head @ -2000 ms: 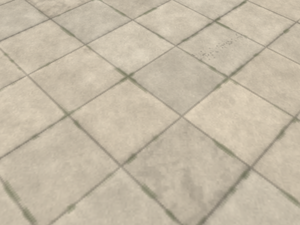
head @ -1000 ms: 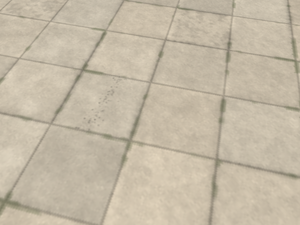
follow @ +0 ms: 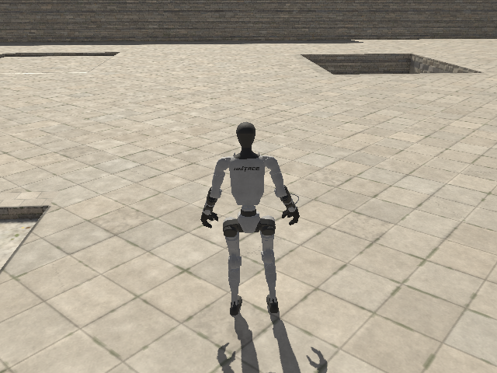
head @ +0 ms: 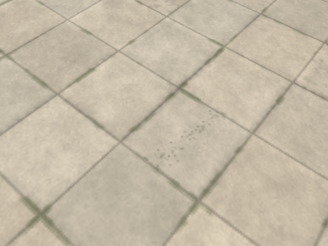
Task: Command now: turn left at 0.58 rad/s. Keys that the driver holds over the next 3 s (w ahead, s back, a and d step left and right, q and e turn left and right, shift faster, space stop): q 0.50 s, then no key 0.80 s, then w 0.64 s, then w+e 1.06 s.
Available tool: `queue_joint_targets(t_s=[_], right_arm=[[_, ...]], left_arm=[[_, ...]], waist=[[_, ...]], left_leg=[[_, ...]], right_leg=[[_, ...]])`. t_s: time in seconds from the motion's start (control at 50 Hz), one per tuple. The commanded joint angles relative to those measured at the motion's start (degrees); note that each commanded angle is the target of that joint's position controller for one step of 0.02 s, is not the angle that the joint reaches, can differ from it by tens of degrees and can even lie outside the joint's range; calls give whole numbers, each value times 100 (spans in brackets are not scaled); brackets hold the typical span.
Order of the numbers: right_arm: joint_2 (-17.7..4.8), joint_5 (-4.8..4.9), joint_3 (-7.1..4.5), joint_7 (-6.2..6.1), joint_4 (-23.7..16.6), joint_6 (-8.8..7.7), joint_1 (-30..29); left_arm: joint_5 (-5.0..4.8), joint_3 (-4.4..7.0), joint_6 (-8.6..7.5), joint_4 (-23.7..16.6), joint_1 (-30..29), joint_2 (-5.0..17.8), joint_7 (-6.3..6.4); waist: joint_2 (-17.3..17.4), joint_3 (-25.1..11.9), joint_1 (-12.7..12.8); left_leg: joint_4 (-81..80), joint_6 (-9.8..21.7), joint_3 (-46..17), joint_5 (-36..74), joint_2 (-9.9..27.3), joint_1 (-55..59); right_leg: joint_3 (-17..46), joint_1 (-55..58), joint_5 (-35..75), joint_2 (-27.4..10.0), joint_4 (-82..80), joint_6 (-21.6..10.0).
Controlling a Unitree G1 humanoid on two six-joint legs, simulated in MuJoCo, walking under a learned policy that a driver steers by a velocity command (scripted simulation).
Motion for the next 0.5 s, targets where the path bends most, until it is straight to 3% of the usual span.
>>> queue_joint_targets(t_s=[0.02, 0.06, 0.1, 0.12, 0.14, 0.16, 0.18, 0.2, 0.22, 0.24, 0.3, 0.36, 0.4, 0.46, 0.5], right_arm=[[-979, -5, -279, -33, -442, -27, -166], [-958, 18, -270, -15, -465, 2, -203], [-906, 85, -244, -35, -509, 54, -352], [-773, 100, -206, -53, -507, 67, -236], [-419, 36, -117, -41, -497, 71, 46], [-661, 77, -210, -33, -707, 3, -46], [-1088, 13, -343, -33, -546, -29, 86], [-1161, 55, -407, -21, -401, 2, 209], [-1003, 51, -390, -46, -249, 72, 358], [-878, 39, -359, -44, -243, 121, 368], [-564, 137, -241, 7, -461, 134, -39], [-433, 104, -158, 66, -653, 119, -320], [-374, 79, -110, 121, -719, 121, -342], [-492, 96, -151, 183, -731, 163, -214], [-502, 105, -184, 232, -703, 198, -27]], left_arm=[[-30, 109, -87, -310, 132, 470, -42], [-47, 131, -145, -320, 200, 513, -99], [-47, 163, -211, -225, 548, 506, -156], [-1, 229, -221, -180, 735, 699, -150], [100, 315, -184, -227, 816, 1121, -103], [290, 355, -161, -237, 618, 1357, -125], [285, 257, -197, -459, 263, 994, -102], [207, 189, -200, -518, -23, 726, -63], [123, 155, -192, -576, -157, 621, -34], [41, 129, -182, -575, -162, 559, -2], [77, 126, -91, -524, 208, 601, 93], [81, 212, -25, -490, 460, 819, 107], [50, 274, -1, -523, 372, 977, 57], [-26, 324, 2, -519, 315, 1089, -35], [-129, 341, -13, -496, 238, 1123, -70]], waist=[[1007, -1021, 17], [1075, -973, 27], [1044, -948, 256], [810, -973, 278], [-431, -1047, 80], [-1781, -648, -14], [-1161, -570, -26], [-837, -509, -145], [-679, -474, -175], [-681, -395, -105], [-828, -381, 174], [-922, -588, 393], [-977, -654, 406], [-1054, -678, 357], [-1013, -670, 199]], left_leg=[[-710, 1015, -1656, 339, 1290, 726], [-616, 950, -1955, 295, 1271, 776], [-341, 722, -2012, 299, 1069, 619], [-20, 454, -1841, -160, 821, 270], [1279, 82, -1033, -1698, 181, -484], [2445, -194, -205, -2813, -400, -1411], [3458, -342, -427, -2563, -35, -1352], [3856, -416, -353, -2185, -11, -1348], [4128, -536, -258, -1897, 30, -1381], [4363, -643, -222, -1655, 73, -1550], [3861, -833, 188, -1339, 225, -1678], [2963, -905, 361, -1455, 468, -1447], [2374, -838, 573, -1542, 558, -920], [1622, -675, 867, -1436, 497, -310], [814, -457, 974, -1026, 448, 114]], right_leg=[[-51, 450, 112, 149, -555, -13], [-50, 633, 111, 196, -1046, -102], [-176, 1274, 756, 213, -2192, -263], [53, 1829, 1128, -186, -2663, -435], [1229, 2410, 1511, -1500, -2998, -906], [2514, 1883, 2129, -2319, -3285, -1827], [2221, 1742, 2225, -2282, -3243, -1986], [1577, 1690, 2238, -1930, -3114, -1738], [1089, 1779, 2127, -1602, -3031, -1528], [857, 1894, 2254, -1535, -2997, -1519], [281, 2300, 2539, -1383, -3023, -1611], [137, 2772, 2831, -1608, -2947, -1722], [-81, 2594, 2983, -1690, -2930, -1726], [-278, 2419, 3132, -1789, -2808, -1675], [-395, 2354, 3077, -1824, -2535, -1509]])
